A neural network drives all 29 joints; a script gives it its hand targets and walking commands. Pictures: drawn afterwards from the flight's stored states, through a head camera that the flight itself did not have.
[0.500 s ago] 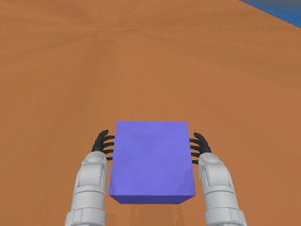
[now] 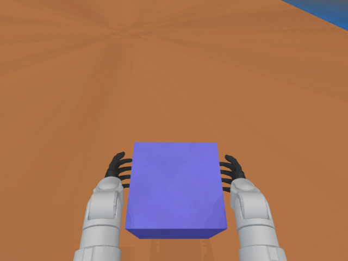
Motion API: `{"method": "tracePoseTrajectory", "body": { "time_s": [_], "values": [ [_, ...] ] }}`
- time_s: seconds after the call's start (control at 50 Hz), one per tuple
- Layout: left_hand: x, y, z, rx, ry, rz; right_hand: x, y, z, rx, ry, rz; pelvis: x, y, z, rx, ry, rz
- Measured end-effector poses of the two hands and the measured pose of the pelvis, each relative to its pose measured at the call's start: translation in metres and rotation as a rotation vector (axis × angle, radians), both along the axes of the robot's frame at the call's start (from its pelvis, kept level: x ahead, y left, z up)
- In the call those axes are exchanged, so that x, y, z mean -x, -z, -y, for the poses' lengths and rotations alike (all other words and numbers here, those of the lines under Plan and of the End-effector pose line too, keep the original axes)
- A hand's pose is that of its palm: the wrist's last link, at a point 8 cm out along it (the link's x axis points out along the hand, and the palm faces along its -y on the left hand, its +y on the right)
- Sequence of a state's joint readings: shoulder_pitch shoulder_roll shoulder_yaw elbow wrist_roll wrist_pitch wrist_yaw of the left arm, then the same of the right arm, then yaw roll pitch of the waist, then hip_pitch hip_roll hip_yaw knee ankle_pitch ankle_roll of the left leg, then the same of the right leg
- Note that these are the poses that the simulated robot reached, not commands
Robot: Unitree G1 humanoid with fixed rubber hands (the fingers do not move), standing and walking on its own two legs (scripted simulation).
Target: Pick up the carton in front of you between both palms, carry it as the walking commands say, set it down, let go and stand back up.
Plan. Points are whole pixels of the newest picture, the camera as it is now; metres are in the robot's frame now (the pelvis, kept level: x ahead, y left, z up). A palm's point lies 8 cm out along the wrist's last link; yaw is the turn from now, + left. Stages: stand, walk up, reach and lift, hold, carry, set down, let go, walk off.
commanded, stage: carry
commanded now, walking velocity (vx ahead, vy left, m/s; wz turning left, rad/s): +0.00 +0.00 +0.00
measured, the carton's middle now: (174, 195) +0.32 +0.00 -0.06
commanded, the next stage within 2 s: hold in 0.18 s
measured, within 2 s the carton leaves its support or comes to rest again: neither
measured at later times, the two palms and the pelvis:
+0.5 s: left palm (108, 192) +0.26 +0.15 +0.05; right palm (241, 192) +0.26 -0.15 +0.05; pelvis -0.02 +0.00 +0.01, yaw +0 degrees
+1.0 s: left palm (111, 184) +0.28 +0.15 +0.06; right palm (241, 185) +0.28 -0.15 +0.05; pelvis -0.01 +0.00 +0.00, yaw +0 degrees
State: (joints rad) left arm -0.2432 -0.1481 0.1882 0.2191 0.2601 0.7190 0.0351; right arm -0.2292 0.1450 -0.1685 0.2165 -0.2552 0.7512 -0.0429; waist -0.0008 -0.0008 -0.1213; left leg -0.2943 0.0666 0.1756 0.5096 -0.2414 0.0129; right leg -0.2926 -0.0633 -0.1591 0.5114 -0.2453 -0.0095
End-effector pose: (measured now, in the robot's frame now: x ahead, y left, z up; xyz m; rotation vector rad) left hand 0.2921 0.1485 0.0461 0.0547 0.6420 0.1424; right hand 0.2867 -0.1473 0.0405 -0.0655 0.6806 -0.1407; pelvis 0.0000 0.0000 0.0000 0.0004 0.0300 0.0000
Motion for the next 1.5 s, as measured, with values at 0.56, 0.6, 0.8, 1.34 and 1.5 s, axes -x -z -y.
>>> {"method": "tracePoseTrajectory", "body": {
  "time_s": [0.56, 0.6, 0.8, 1.34, 1.5],
  "values": [
    [0.032, -0.008, -0.002, 0.018, 0.000, 0.002, 0.028, -0.009, 0.001, -0.014, -0.021, 0.006, 0.026, -0.005, 0.002, 0.000, -0.009, 0.196],
    [0.032, -0.009, -0.002, 0.021, 0.000, 0.005, 0.028, -0.010, 0.001, -0.018, -0.019, 0.009, 0.028, -0.005, 0.003, 0.000, -0.008, 0.200],
    [0.027, -0.014, 0.000, 0.029, -0.003, 0.014, 0.025, -0.013, 0.003, -0.030, -0.006, 0.019, 0.026, -0.003, 0.003, 0.001, -0.006, 0.207],
    [-0.025, 0.013, 0.002, 0.025, -0.061, -0.042, -0.027, 0.018, 0.000, -0.030, 0.015, -0.040, 0.001, -0.001, 0.003, -0.002, -0.005, 0.101],
    [-0.039, 0.079, 0.010, -0.001, -0.069, -0.049, -0.047, 0.085, 0.006, 0.000, -0.016, -0.049, 0.019, 0.015, 0.004, -0.005, -0.002, -0.101]
  ]
}}
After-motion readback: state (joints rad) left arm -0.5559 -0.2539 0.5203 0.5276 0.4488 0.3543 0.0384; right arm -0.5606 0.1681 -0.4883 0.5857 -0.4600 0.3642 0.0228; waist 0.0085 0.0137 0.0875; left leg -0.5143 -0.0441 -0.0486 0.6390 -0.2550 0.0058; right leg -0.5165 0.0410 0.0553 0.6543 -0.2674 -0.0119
